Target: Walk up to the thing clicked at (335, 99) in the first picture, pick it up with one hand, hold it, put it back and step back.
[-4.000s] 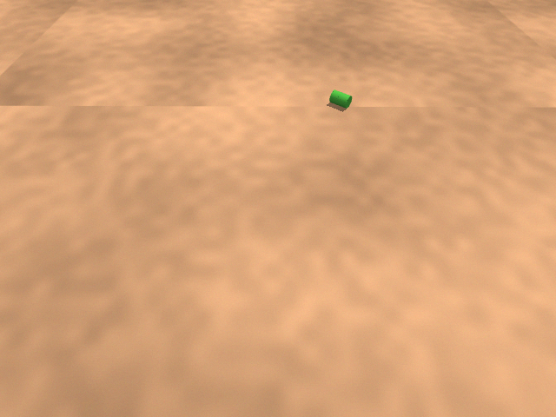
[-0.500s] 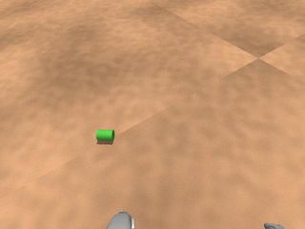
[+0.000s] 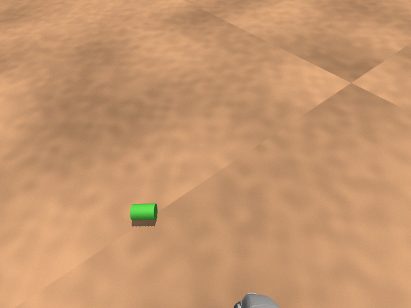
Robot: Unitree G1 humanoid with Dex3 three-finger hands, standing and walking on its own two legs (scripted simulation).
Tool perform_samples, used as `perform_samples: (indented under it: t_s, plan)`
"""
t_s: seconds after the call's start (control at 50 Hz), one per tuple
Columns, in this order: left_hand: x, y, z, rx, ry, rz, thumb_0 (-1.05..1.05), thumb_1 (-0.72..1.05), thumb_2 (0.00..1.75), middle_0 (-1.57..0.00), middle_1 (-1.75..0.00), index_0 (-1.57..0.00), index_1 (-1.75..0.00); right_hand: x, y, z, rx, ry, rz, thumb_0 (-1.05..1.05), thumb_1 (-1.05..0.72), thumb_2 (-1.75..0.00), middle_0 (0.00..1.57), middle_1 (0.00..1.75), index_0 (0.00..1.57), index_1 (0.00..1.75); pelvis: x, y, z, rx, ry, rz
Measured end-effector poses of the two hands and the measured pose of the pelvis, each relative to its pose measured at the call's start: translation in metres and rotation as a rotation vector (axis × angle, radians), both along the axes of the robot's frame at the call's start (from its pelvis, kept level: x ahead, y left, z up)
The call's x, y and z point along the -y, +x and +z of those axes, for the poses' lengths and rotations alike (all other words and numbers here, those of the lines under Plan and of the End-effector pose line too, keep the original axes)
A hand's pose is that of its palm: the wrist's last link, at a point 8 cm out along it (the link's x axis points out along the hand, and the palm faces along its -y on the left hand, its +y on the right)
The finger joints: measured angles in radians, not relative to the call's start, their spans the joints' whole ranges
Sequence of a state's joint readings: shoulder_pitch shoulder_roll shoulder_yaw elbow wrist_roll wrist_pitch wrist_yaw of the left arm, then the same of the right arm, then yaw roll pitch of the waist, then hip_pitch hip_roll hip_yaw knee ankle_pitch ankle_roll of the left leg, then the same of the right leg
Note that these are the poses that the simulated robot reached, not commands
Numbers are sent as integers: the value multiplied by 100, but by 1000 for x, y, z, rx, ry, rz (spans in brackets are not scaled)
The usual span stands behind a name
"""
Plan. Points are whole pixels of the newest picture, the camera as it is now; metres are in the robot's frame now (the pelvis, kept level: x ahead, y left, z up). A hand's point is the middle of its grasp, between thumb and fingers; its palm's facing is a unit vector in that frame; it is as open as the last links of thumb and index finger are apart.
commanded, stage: walk up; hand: left
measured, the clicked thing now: (144, 211) +0.67 +0.33 -0.71
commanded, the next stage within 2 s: none
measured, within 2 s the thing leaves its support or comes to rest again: neither
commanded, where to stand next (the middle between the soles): +0.30 +0.12 m, yaw -2 degrees
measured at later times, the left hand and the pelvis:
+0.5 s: hand (19, 300) +0.19 +0.42 -0.15, palm faces -0.05 -0.89 -0.46, open 7.4 cm; pelvis +0.14 +0.12 -0.01, yaw +0 degrees
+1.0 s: hand (38, 233) +0.34 +0.44 -0.15, palm faces -0.06 -0.92 -0.39, open 7.4 cm; pelvis +0.24 +0.17 -0.01, yaw -2 degrees
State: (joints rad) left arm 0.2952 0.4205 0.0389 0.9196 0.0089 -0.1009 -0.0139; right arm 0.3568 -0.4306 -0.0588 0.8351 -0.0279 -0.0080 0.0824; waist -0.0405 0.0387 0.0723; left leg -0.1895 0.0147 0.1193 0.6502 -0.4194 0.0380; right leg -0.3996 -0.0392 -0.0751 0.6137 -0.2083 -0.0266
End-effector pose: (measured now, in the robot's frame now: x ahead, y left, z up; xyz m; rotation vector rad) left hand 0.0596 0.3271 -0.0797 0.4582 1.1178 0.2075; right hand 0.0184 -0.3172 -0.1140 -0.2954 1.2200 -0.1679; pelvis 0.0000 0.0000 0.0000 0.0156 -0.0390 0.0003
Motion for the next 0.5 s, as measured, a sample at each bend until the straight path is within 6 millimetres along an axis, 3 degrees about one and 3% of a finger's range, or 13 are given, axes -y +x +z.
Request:
perform_samples:
  t_s: [0.08,0.18,0.34,0.42,0.5]
  plan:
    - [-6,25,4,57,28,24,0,91,90,-21,-30,-21,-30,-9,39,-15,-13,11,25,1,-90,-90,21,30,20,30,-6,23,-6,12,-28,5]
    - [-24,38,16,57,37,48,0,90,90,-21,-30,-21,-30,-28,98,-7,45,20,67,1,-90,-90,21,30,20,30,-24,48,2,12,-41,16]
    - [-86,58,1,-6,36,64,0,90,90,-21,-30,-21,-30,-60,172,16,100,-42,96,1,-90,-90,21,30,20,30,-72,95,-2,-1,-52,18]
    - [-125,83,-24,-56,39,67,1,90,90,-21,-30,-21,-30,-80,191,21,145,-102,69,0,-90,-90,21,30,20,30,-103,121,-16,5,-16,3]
    - [-136,123,-26,-60,14,50,1,91,90,-21,-30,-20,-30,-102,187,27,112,-105,19,0,-90,-90,20,30,20,30,-120,144,-8,3,-21,-4]
